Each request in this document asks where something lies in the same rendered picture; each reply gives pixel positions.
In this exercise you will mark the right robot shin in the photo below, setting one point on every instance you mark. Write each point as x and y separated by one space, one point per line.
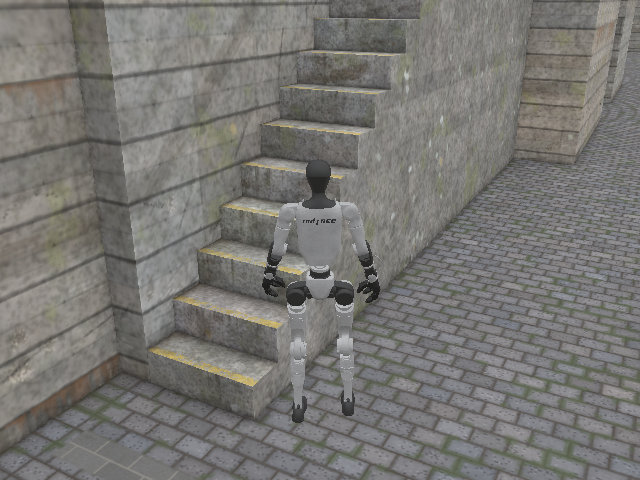
347 371

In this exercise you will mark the robot right hand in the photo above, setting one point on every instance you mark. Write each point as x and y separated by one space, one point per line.
370 287

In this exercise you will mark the right robot forearm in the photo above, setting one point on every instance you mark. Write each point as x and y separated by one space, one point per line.
368 265

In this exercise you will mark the robot left upper arm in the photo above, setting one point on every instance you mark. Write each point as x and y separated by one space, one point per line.
287 214

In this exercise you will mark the robot left hand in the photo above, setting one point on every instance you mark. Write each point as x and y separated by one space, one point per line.
276 283

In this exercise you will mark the robot right foot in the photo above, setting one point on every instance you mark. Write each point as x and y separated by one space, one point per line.
347 407

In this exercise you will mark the left robot forearm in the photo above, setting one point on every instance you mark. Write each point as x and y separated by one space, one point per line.
271 264

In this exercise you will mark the robot right upper arm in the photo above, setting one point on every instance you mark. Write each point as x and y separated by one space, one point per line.
351 213

